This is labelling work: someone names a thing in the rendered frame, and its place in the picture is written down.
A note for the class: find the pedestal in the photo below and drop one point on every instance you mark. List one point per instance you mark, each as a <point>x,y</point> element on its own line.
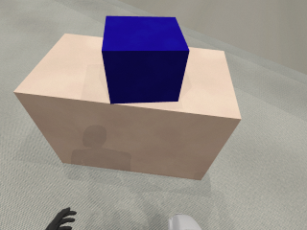
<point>67,97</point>

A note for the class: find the left robot hand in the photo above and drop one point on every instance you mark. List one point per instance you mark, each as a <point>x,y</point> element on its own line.
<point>60,220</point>

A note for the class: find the carton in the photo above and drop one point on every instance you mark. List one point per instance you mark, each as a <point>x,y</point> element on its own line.
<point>145,58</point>

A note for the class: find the robot right thigh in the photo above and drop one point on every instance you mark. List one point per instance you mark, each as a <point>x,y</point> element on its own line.
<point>182,222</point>

